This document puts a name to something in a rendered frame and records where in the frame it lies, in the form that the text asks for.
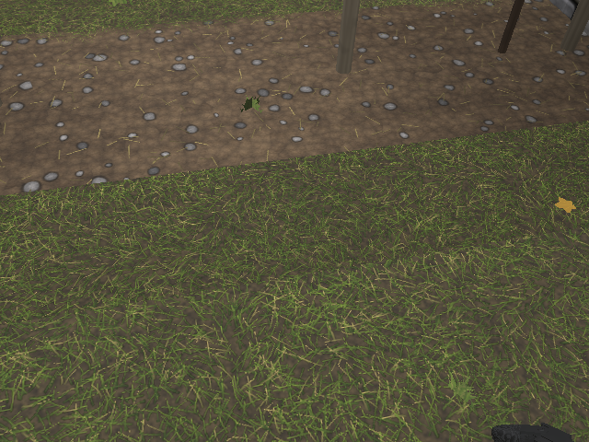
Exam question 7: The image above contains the right robot hand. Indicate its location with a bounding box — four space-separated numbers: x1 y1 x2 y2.
491 423 574 442

